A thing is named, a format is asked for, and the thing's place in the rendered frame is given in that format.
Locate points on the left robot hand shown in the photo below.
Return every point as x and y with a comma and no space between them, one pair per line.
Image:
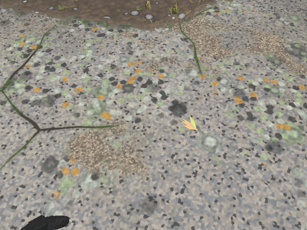
47,223

